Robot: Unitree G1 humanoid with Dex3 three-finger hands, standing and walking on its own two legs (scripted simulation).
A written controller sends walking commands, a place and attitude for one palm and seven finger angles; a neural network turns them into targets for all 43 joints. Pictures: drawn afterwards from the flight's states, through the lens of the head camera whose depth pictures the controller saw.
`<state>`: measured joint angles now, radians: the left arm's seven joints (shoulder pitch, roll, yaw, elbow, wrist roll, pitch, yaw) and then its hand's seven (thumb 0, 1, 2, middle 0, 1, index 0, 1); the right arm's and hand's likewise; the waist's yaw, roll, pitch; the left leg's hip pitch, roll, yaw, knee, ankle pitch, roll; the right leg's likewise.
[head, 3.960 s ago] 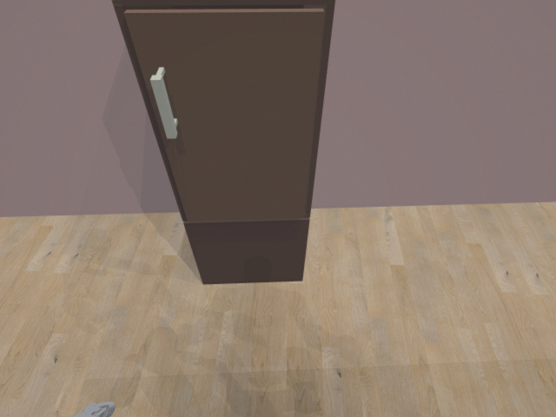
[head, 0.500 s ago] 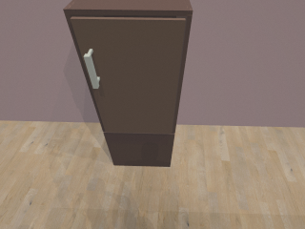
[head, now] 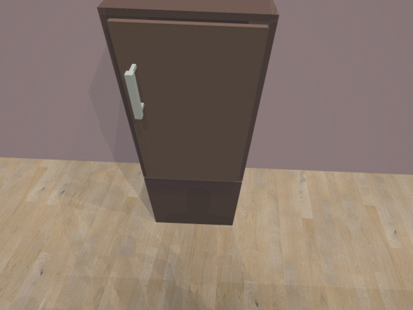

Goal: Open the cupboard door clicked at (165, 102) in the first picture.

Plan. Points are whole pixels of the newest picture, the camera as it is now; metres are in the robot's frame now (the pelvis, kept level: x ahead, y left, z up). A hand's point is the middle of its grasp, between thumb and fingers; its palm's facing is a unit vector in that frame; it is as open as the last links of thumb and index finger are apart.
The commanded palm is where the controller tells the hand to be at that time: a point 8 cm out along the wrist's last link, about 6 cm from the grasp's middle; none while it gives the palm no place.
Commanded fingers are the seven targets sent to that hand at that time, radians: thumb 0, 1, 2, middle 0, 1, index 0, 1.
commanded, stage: come to a stop and stand still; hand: left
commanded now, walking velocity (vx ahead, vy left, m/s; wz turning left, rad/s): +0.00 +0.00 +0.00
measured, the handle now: (136, 92) +0.61 +0.23 +0.08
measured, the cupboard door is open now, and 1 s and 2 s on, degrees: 0 0 0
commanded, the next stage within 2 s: look again from close up in 0.18 s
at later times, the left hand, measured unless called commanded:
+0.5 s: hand out of the picture +0.00 +0.21 -0.18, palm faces +0.01 -0.98 -0.22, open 7.3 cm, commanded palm none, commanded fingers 0.00 0.90 0.90 -0.20 -0.30 -0.20 -0.30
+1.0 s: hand out of the picture +0.01 +0.20 -0.18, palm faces +0.00 -0.98 -0.20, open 7.3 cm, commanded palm none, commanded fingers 0.00 0.90 0.90 -0.20 -0.30 -0.20 -0.30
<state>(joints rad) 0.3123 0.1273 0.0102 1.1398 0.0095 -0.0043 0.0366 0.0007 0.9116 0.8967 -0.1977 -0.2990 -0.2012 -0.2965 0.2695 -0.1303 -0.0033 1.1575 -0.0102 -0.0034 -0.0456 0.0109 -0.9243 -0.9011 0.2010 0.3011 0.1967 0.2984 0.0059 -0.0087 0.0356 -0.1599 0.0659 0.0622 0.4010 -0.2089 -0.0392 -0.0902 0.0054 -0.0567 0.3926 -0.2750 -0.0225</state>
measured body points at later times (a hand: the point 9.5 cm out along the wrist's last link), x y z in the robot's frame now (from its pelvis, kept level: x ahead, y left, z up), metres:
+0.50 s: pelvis +0.00 +0.04 -0.01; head +0.01 +0.02 +0.44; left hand +0.00 +0.26 -0.16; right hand +0.00 -0.18 -0.17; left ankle +0.00 +0.14 -0.74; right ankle -0.04 -0.10 -0.74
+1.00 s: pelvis +0.01 +0.02 -0.01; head +0.02 +0.02 +0.44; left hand +0.01 +0.25 -0.17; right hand +0.02 -0.21 -0.17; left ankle +0.00 +0.14 -0.74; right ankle -0.04 -0.10 -0.74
